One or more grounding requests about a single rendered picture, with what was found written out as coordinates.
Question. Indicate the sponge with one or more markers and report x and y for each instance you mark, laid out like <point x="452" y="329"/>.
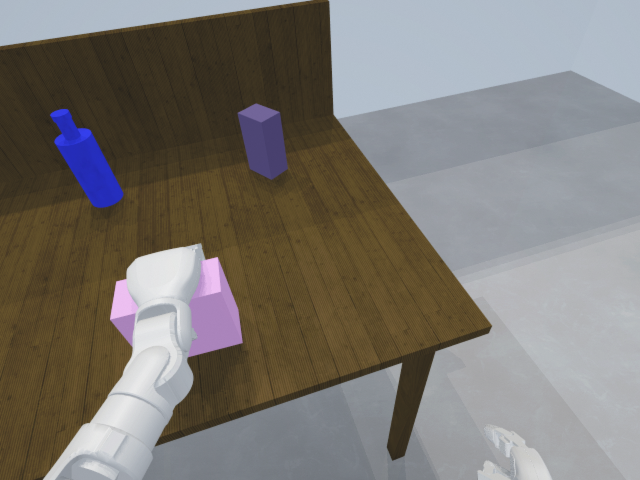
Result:
<point x="214" y="313"/>

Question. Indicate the table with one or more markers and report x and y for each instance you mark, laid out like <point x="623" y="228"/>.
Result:
<point x="332" y="278"/>

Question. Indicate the robot left forearm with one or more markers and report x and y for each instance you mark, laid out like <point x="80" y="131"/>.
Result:
<point x="117" y="443"/>

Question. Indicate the robot right hand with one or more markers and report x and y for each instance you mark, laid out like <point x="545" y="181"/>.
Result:
<point x="525" y="463"/>

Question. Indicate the robot left hand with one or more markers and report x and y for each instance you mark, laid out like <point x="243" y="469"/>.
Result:
<point x="172" y="273"/>

